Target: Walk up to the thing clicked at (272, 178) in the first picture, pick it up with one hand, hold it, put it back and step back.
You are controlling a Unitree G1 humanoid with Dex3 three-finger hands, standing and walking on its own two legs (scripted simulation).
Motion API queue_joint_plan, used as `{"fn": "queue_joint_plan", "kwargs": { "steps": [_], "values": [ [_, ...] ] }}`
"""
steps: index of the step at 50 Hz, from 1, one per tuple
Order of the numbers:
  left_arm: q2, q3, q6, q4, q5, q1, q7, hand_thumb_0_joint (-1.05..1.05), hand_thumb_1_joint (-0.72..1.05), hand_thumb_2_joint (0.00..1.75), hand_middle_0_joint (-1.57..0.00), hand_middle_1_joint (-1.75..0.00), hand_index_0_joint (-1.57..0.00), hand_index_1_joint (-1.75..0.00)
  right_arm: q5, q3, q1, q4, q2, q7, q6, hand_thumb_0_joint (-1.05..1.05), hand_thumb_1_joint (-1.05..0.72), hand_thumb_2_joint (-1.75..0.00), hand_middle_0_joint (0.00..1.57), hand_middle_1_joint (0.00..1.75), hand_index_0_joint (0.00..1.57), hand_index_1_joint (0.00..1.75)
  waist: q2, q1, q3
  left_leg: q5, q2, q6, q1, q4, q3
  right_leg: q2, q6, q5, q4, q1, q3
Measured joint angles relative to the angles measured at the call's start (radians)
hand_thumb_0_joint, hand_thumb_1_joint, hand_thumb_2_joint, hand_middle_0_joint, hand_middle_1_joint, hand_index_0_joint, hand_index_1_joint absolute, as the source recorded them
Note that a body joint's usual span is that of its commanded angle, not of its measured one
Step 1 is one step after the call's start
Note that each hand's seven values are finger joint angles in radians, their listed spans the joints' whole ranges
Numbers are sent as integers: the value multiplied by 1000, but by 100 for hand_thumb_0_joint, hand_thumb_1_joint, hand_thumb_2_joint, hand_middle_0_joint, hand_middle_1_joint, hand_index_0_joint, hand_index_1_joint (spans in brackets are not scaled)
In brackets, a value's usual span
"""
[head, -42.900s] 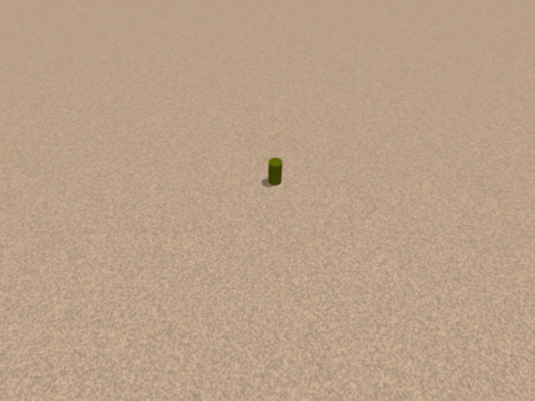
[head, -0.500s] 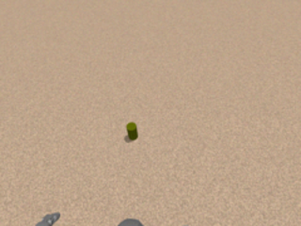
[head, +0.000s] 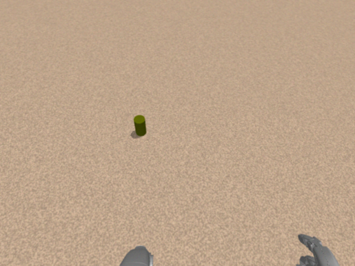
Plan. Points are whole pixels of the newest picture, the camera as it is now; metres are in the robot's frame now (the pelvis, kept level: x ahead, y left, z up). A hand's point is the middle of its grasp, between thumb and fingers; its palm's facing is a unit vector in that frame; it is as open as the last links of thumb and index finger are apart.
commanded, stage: step back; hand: left
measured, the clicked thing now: (140, 125) +0.98 +0.28 -0.68
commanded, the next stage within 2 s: stand in 1.18 s
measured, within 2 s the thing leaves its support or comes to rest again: neither
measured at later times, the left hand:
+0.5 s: hand out of the picture -0.01 +0.27 -0.13, palm faces +0.11 -0.92 -0.37, open 7.4 cm
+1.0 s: hand out of the picture +0.05 +0.24 -0.13, palm faces +0.18 -0.91 -0.37, open 7.4 cm
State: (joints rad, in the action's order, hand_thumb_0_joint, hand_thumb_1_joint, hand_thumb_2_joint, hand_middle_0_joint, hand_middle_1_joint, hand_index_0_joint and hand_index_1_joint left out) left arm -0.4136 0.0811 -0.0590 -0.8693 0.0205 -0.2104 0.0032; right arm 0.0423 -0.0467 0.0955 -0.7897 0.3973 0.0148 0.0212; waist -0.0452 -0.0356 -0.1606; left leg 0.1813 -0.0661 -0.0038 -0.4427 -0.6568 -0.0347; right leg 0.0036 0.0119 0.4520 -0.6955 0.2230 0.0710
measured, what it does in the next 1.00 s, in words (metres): steps on the spot: left foot, then right foot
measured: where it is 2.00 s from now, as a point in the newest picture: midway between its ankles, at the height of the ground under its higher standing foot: outside the picture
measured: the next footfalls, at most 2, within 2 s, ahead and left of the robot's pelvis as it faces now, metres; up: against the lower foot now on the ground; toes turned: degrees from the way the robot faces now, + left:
left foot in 0.32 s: -0.03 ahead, +0.10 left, +0.00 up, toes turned +4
right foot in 0.64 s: +0.08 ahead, -0.15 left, +0.00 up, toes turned +4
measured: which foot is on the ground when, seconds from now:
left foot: down 0.00-0.04, up 0.06-0.30, down 0.32-0.66, up 0.68-0.92, down 0.94-1.00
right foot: down 0.00-0.36, up 0.38-0.62, down 0.64-1.00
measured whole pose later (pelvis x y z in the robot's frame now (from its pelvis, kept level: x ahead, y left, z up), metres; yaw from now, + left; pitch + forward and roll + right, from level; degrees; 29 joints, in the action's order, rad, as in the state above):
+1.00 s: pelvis +0.00 -0.04 +0.01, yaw +9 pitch -2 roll +1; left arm -0.36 0.05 0.02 -0.99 0.01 -0.12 0.00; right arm 0.03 -0.04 0.18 -1.03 0.36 0.01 -0.01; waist -0.02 -0.03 -0.09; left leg 0.30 0.01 0.01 -0.26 -0.60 0.00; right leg -0.06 0.00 0.33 -0.66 0.30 -0.06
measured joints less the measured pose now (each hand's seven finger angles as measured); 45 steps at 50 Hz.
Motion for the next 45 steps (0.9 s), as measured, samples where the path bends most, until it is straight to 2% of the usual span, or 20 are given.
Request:
{"fn": "queue_joint_plan", "kwargs": {
  "steps": [2,3,5,7,9,12,15,16,17,18,19,21,23,25,30,33,35,38,42,45],
  "values": [
    [34,1,10,-36,9,-3,6,1,91,90,-21,-30,-20,-30,-4,-11,-8,-13,26,-1,14,0,-90,-90,20,30,21,30,77,16,-7,36,-29,-6,-23,-50,50,39,-4,-42,33,-22,-42],
    [43,-1,11,-41,15,-17,11,1,91,90,-21,-30,-20,-30,-7,-15,6,-23,27,1,21,0,-91,-90,20,30,21,30,91,21,10,124,-8,-6,-37,-80,85,40,-8,-47,26,-16,-54],
    [44,-4,8,-43,25,-51,16,1,91,90,-21,-30,-20,-30,-12,-16,47,-52,14,5,32,0,-91,-90,20,30,21,30,61,-7,60,254,65,10,-62,-191,109,9,-26,-46,6,13,-31],
    [47,-4,7,-51,26,-70,12,1,91,90,-21,-30,-20,-30,-20,-13,81,-79,13,-1,32,0,-91,-90,20,30,21,30,43,-22,87,261,119,16,-66,-305,126,-19,-31,-67,25,21,-15],
    [56,-1,13,-56,25,-71,8,1,91,90,-21,-30,-20,-30,-24,-14,117,-97,22,-3,25,0,-91,-90,20,30,21,30,58,-13,102,230,141,18,-54,-369,147,-27,-23,-97,60,20,-32],
    [52,4,32,-46,31,-63,10,1,90,90,-21,-30,-20,-30,-22,-14,166,-129,23,-9,16,1,-91,-90,20,30,21,30,77,-9,118,233,125,29,15,-314,133,-25,-24,-114,77,35,-59],
    [34,11,43,-31,31,-38,12,1,90,90,-21,-30,-20,-30,-16,-8,205,-166,9,-20,5,1,-91,-90,20,30,20,30,74,3,119,289,91,31,122,-115,87,-33,-25,-110,66,47,-102],
    [25,11,44,-26,29,-29,13,1,90,90,-21,-30,-20,-30,-13,-8,214,-177,2,-22,-2,1,-91,-90,20,30,20,30,67,7,118,273,86,24,166,-18,75,-40,-21,-104,52,54,-114],
    [13,12,43,-23,27,-18,12,1,90,90,-21,-30,-20,-30,-10,-10,212,-191,-13,-22,-9,1,-91,-90,20,30,21,30,40,7,104,183,102,11,194,43,64,-60,-15,-94,28,59,-110],
    [1,13,41,-23,23,-14,9,1,90,90,-21,-30,-20,-30,-6,-11,206,-200,-30,-22,-16,1,-91,-90,20,30,21,30,3,-1,88,143,124,-2,218,70,44,-82,-23,-81,0,63,-88],
    [-1,13,37,-27,18,-19,7,1,90,90,-21,-30,-20,-30,-1,-11,206,-200,-41,-23,-24,1,-91,-90,20,30,21,30,-15,-4,87,134,132,-10,229,80,29,-81,-29,-49,-42,77,-67],
    [8,7,29,-51,14,-25,8,1,91,90,-21,-30,-20,-30,0,-10,218,-189,-46,-29,-40,1,-91,-90,20,30,21,30,-2,19,107,139,119,-29,231,83,40,-48,-34,19,-138,113,-65],
    [9,2,28,-66,10,-20,16,1,91,90,-21,-30,-20,-30,1,-10,225,-182,-49,-30,-50,1,-91,-90,20,30,21,30,5,36,112,131,106,-36,247,108,56,-30,-40,21,-204,144,-65],
    [6,1,37,-66,6,-17,22,1,91,90,-21,-30,-20,-30,0,-9,226,-176,-51,-28,-57,1,-91,-90,20,30,21,30,1,39,111,117,96,-24,262,137,58,-33,-41,-11,-205,169,-66],
    [8,1,55,-72,1,0,28,1,91,90,-21,-30,-20,-30,-3,-11,208,-160,-32,-28,-58,1,-90,-90,20,30,21,30,7,47,95,137,74,5,268,120,63,-42,-32,-77,-23,147,-81],
    [25,2,74,-88,2,14,17,1,91,90,-21,-30,-20,-30,-13,-9,187,-159,-8,-21,-36,1,-90,-90,20,30,21,30,44,44,86,207,41,22,237,16,76,-11,-29,-221,95,95,-104],
    [46,-3,83,-95,11,25,9,1,91,90,-21,-30,-20,-30,-21,-8,174,-166,-2,-9,-19,1,-91,-90,20,30,21,30,78,44,87,277,45,3,193,-84,128,7,-35,-203,74,94,-132],
    [66,-14,85,-96,15,39,9,1,91,90,-21,-30,-20,-30,-25,-2,159,-180,-8,-4,-13,1,-91,-90,20,30,20,30,72,22,92,358,81,-1,136,-195,116,-10,-48,-177,66,89,-134],
    [85,-27,96,-100,12,54,6,1,90,90,-21,-30,-20,-30,-24,2,138,-194,-5,-8,-20,1,-91,-90,20,30,20,30,81,9,90,319,80,-2,102,-191,109,-23,-43,-174,87,73,-145],
    [80,-29,94,-105,7,66,3,1,90,90,-21,-30,-20,-30,-21,3,120,-204,-9,-9,-24,0,-91,-90,20,30,20,30,76,7,84,274,61,2,125,-81,83,-35,-36,-159,75,73,-150]
  ]
}}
